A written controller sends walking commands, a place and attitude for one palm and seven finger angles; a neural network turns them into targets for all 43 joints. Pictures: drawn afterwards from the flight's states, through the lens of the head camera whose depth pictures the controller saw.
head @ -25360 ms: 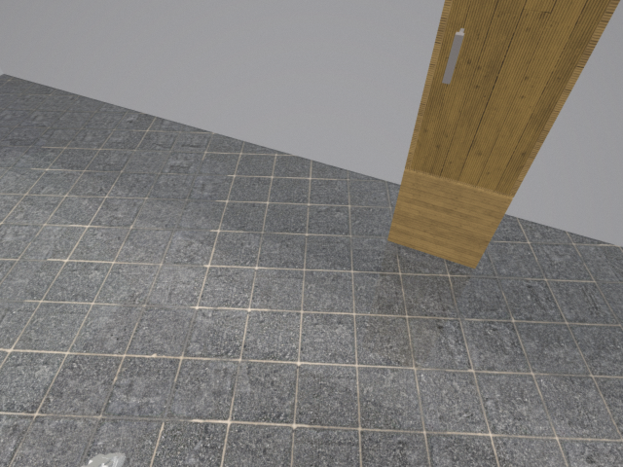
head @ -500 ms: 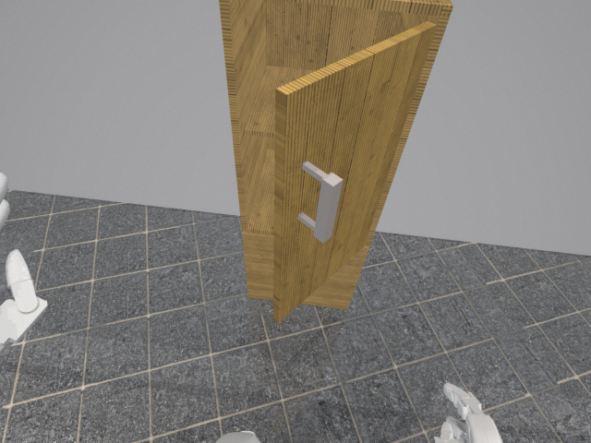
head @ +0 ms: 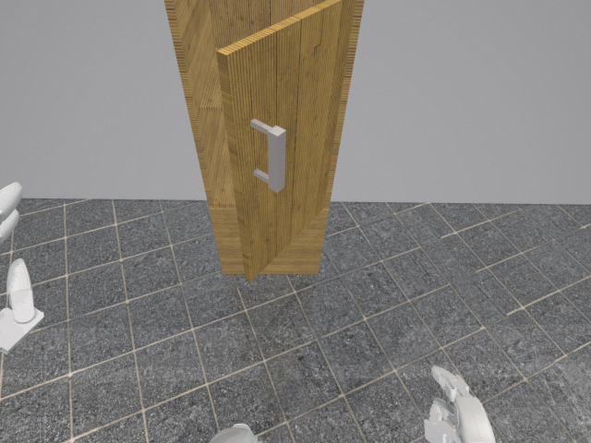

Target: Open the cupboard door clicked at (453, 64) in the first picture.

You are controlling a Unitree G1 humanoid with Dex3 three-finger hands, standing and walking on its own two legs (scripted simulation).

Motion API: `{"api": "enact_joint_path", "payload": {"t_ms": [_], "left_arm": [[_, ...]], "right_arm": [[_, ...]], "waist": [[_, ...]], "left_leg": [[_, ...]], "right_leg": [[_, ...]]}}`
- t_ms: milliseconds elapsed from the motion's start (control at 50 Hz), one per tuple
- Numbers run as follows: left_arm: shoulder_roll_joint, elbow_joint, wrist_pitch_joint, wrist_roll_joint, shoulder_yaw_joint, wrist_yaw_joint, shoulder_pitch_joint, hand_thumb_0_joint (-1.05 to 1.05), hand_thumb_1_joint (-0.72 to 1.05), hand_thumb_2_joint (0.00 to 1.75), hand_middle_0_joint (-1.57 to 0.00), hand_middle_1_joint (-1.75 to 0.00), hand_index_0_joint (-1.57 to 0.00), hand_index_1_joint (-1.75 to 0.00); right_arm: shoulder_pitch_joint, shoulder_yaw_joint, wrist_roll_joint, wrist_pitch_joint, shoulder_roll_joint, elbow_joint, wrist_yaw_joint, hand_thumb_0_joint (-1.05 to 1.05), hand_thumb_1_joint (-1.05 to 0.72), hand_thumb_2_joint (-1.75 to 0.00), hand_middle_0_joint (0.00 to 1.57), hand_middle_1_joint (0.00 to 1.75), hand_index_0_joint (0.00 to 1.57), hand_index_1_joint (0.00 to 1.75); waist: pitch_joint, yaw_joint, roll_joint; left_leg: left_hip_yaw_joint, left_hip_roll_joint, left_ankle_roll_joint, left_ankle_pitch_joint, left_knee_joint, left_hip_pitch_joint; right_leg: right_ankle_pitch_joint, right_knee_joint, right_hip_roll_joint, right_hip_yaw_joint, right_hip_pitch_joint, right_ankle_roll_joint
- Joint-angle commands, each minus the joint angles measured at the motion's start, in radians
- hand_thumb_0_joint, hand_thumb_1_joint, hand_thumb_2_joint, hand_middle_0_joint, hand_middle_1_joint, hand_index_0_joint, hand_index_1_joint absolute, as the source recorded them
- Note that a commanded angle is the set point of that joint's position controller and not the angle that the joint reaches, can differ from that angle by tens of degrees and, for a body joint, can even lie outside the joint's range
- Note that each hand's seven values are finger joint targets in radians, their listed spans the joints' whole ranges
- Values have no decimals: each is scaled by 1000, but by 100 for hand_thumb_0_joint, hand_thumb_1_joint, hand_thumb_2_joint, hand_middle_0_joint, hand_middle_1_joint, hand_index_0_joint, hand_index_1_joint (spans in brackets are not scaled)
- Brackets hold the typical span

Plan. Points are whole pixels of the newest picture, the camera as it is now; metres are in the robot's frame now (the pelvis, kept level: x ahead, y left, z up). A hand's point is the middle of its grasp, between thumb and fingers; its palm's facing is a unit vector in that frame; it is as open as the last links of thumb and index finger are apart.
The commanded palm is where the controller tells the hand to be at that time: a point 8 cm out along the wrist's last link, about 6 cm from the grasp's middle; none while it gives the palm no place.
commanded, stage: stop stepping back and stand still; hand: left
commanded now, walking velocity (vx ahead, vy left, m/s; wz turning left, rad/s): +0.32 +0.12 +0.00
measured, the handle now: (267, 156) +0.55 +0.09 +0.07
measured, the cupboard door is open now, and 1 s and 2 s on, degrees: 51 51 51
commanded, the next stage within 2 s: let the arm hang, fingers relaxed in 0.72 s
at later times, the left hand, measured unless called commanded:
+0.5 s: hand out of the picture +0.13 +0.26 +0.17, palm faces +0.50 -0.76 -0.41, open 7.4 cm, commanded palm +0.08 +0.30 +0.18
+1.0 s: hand out of the picture +0.09 +0.25 -0.09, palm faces +0.12 -0.92 -0.37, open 7.4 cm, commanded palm none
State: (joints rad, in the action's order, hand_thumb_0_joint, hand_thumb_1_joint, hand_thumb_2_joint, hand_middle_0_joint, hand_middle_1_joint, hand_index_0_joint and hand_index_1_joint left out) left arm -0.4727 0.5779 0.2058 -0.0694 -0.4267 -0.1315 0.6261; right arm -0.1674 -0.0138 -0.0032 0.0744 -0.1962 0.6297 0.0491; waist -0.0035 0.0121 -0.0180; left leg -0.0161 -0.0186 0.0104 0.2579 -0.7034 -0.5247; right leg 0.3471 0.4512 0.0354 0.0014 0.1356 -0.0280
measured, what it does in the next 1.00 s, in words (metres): steps on the spot: left foot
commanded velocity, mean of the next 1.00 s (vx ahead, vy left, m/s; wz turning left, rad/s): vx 0.08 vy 0.01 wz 0.00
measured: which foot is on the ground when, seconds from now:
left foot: up 0.00-0.06, down 0.08-1.00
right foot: down 0.00-1.00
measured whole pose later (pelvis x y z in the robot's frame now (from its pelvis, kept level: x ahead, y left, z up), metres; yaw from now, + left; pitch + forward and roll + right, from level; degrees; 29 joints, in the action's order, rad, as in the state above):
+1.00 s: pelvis -0.06 +0.01 -0.01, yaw +4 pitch -1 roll +0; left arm -0.27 -0.51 -0.03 0.03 -0.07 -0.01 0.25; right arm -0.14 0.01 -0.03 0.01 -0.28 0.85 -0.01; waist 0.02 -0.02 0.06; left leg -0.02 -0.01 -0.01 0.23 -0.60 -0.37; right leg 0.36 0.62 -0.02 -0.06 0.24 -0.01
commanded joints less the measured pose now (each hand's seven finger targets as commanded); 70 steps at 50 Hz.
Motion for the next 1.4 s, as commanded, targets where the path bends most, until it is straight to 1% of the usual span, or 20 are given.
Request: {"api": "enact_joint_path", "payload": {"t_ms": [0,60,100,120,180,260,300,340,360,380,480,520,580,700,780,800,860,920,1100,1380], "left_arm": [[-131,80,21,6,-126,-50,-84,0,90,90,-20,-30,-20,-30],[-120,52,36,18,-85,-50,-169,0,90,90,-20,-30,-20,-30],[-121,19,43,30,-92,-46,-136,0,90,90,-20,-30,-20,-30],[-135,60,52,27,-95,-40,-140,0,90,90,-20,-30,-20,-30],[-119,111,66,32,-87,-41,-145,0,90,90,-20,-30,-20,-30],[-117,85,50,39,-109,-49,-93,0,90,90,-20,-30,-20,-30],[-123,92,47,37,-115,-48,-80,0,90,90,-20,-30,-20,-30],[-124,75,48,30,-113,-45,-73,0,90,90,-20,-30,-20,-30],[-111,79,50,28,-100,-46,-116,0,90,90,-20,-30,-20,-30],[-103,63,63,30,-88,-47,-169,0,90,90,-20,-30,-20,-30],[-93,20,65,47,-52,-51,-271,0,90,90,-20,-30,-20,-30],[-99,71,71,42,-63,-49,-269,0,90,90,-20,-30,-20,-30],[-110,81,70,40,-99,-38,-197,0,90,90,-20,-30,-20,-30],[-91,92,72,33,-106,-34,-81,0,90,90,-20,-30,-20,-30],[-102,63,63,22,-114,-32,-68,0,90,90,-20,-30,-20,-30],[54,-685,-105,119,312,105,-162,0,90,90,-20,-30,-20,-30],[122,-802,-197,103,327,129,-217,0,90,90,-20,-30,-20,-30],[77,-992,-193,106,336,129,-323,0,90,90,-20,-30,-20,-30],[147,-1507,-204,81,383,110,-317,0,90,90,-20,-30,-20,-30],[221,-1724,-209,79,401,100,-207,0,90,90,-20,-30,-20,-30]], "right_arm": [[61,34,10,63,-117,-146,35,0,-90,-90,20,30,20,30],[35,61,12,90,-160,-140,45,0,-90,-90,20,30,20,30],[22,59,7,93,-166,-143,45,0,-90,-90,20,30,20,30],[33,49,0,93,-162,-139,41,0,-90,-90,20,30,20,30],[43,46,-2,108,-153,-147,39,0,-90,-90,20,30,20,30],[40,54,-10,107,-140,-152,44,0,-90,-90,20,30,20,30],[30,61,-14,101,-131,-152,40,0,-90,-90,20,30,20,30],[13,72,-13,86,-127,-133,35,0,-90,-90,20,30,20,30],[6,73,-11,86,-138,-121,30,0,-90,-90,20,30,20,30],[-14,67,-11,95,-140,-107,26,0,-90,-90,20,30,20,30],[23,50,-7,116,-125,-106,47,0,-90,-90,20,30,20,30],[34,62,-5,121,-151,-127,51,0,-90,-90,20,30,20,30],[27,46,-1,119,-134,-129,38,0,-90,-90,20,30,20,30],[18,52,4,129,-125,-137,17,0,-90,-90,20,30,20,30],[25,50,4,107,-118,-142,16,0,-90,-90,20,30,20,30],[74,101,6,123,-286,90,-65,0,-90,-90,20,30,20,30],[-6,74,-7,12,-199,95,-51,0,-90,-90,20,30,20,30],[28,62,-20,-29,-200,113,-50,0,-90,-90,20,30,20,30],[-14,29,-26,-83,-112,317,-31,0,-90,-90,20,30,20,30],[-185,43,-20,-100,-52,464,-16,0,-90,-90,20,30,20,30]], "waist": [[105,-29,-42],[45,-24,13],[30,-24,77],[50,-24,169],[16,-18,178],[13,-11,208],[49,-14,103],[29,-12,-157],[-2,-14,-158],[2,-32,-95],[-38,-24,-17],[-15,-16,148],[7,-16,195],[119,-13,45],[124,-19,27],[75,-57,53],[81,-20,-16],[40,-18,-214],[-7,-11,181],[-100,-18,30]], "left_leg": [[-14,9,-19,-42,96,197],[63,-52,-49,-193,251,357],[108,-69,-70,-270,253,354],[135,-75,-61,-232,293,332],[237,-118,-66,229,485,196],[188,-101,-53,437,537,37],[100,-31,-36,315,340,87],[16,30,-14,97,-111,56],[24,18,-9,85,-260,-20],[46,-13,-11,112,-269,-39],[-40,-7,-43,36,198,324],[119,-102,-83,0,296,391],[244,-175,-111,27,397,260],[31,-66,-39,-270,214,300],[9,-51,-23,-284,202,337],[37,-78,-33,-398,59,244],[100,-115,-73,-263,162,207],[96,-71,-61,-208,154,198],[97,-66,-39,-68,312,256],[118,-77,-49,105,390,260]], "right_leg": [[-616,-47,-235,96,37,-44],[-260,-71,-139,65,136,16],[-267,-61,-85,60,138,21],[-191,-35,-82,15,126,24],[16,-5,-23,-18,54,26],[109,17,6,-62,-55,0],[185,-89,-55,35,-7,-43],[358,-285,-294,398,119,-165],[251,-291,-354,449,112,-202],[154,-251,-356,373,92,-190],[90,-127,-205,141,231,-75],[-8,26,-101,68,245,-10],[-35,131,-26,-33,132,37],[-376,-25,-89,61,5,12],[-450,-56,-114,78,27,10],[-567,101,-183,9,125,-11],[-227,91,-120,0,147,-1],[-200,16,-151,40,138,-27],[-83,-93,-132,44,61,-24],[56,-128,-116,8,137,-22]]}}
